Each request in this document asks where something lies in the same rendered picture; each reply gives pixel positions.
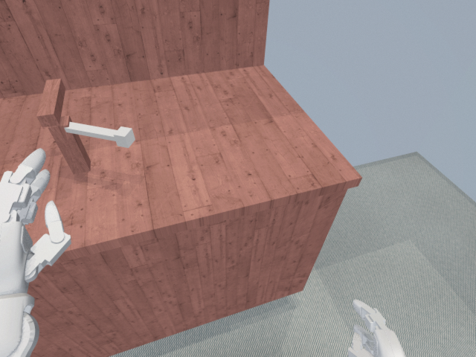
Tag counter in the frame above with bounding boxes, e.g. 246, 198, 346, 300
0, 0, 362, 357

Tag tap lever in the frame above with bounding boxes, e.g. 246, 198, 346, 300
64, 122, 135, 148

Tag robot left forearm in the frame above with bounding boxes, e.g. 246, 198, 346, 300
0, 293, 39, 357

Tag robot right hand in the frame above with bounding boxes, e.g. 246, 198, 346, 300
348, 299, 405, 357

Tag robot left hand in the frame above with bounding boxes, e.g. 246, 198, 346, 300
0, 148, 71, 295

